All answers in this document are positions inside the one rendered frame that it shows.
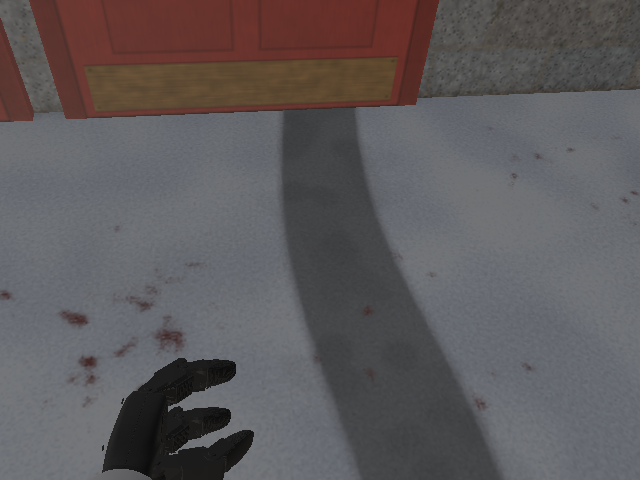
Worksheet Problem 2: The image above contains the left robot hand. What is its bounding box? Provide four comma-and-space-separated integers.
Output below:
102, 358, 254, 480

